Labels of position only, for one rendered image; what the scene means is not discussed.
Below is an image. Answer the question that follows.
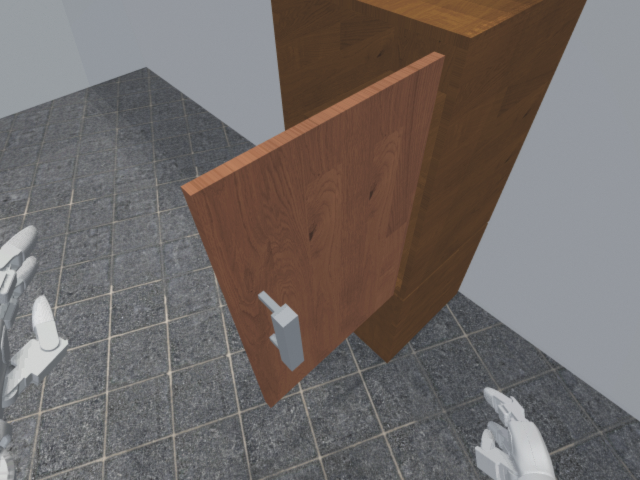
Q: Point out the robot left hand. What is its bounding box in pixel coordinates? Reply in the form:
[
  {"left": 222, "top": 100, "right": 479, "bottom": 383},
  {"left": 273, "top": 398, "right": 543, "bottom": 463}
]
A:
[{"left": 0, "top": 225, "right": 68, "bottom": 419}]

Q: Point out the handle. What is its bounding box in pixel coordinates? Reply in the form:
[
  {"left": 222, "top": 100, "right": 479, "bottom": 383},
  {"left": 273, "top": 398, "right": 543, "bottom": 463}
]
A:
[{"left": 258, "top": 291, "right": 304, "bottom": 371}]

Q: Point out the cupboard door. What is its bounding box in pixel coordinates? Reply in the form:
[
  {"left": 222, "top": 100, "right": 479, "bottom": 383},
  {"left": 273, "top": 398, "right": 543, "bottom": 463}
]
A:
[{"left": 180, "top": 52, "right": 445, "bottom": 408}]

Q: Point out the robot right hand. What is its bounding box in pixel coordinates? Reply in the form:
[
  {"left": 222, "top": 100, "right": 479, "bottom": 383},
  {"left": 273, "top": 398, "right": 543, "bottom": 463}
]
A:
[{"left": 475, "top": 387, "right": 556, "bottom": 480}]

